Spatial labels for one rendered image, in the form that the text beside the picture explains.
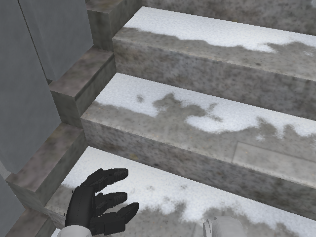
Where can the robot right thigh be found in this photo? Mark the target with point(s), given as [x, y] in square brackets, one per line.
[223, 226]

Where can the left robot hand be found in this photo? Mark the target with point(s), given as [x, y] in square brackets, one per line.
[87, 209]

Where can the robot left forearm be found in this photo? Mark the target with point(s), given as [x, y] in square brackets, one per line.
[74, 231]

